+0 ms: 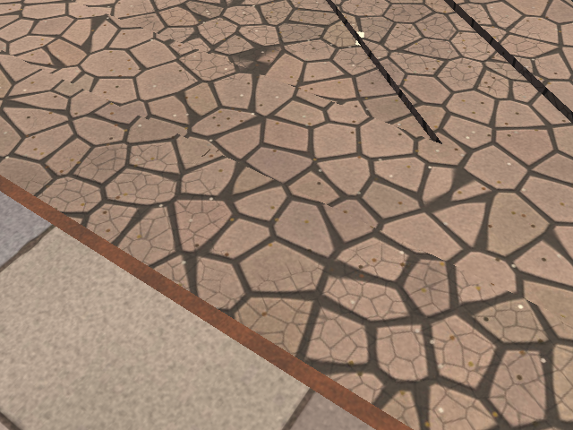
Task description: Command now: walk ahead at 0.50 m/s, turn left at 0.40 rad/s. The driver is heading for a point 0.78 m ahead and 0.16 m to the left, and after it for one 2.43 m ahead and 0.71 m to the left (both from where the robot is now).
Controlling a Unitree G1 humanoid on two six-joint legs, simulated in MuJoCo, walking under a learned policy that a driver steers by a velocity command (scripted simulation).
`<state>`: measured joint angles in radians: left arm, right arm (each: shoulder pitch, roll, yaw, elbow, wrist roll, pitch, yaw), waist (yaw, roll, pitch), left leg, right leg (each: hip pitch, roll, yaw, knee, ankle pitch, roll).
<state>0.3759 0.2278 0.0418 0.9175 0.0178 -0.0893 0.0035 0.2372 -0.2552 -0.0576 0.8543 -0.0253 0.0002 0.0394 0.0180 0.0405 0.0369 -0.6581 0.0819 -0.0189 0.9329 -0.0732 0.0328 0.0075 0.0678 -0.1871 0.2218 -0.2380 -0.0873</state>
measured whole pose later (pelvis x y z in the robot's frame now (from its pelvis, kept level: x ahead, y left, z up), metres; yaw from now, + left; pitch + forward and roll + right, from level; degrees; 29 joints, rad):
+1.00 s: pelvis +0.53 +0.10 +0.00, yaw +21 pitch +1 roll +0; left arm 0.41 0.25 0.04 0.88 0.00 -0.07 -0.01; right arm 0.15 -0.27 -0.03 0.75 -0.05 -0.03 0.02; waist 0.04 0.04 0.03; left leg -0.54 0.04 -0.04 0.93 -0.27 -0.01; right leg -0.16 0.09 0.05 0.32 -0.17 -0.08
